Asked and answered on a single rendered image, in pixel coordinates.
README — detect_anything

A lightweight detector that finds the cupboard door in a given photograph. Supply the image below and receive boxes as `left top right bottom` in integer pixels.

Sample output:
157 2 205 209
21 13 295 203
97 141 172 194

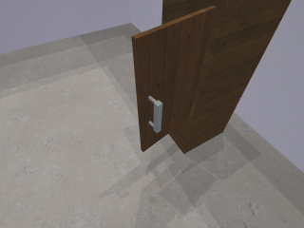
131 6 217 152

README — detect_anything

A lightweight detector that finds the handle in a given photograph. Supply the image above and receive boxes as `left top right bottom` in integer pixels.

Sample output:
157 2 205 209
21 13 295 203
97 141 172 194
148 96 163 133

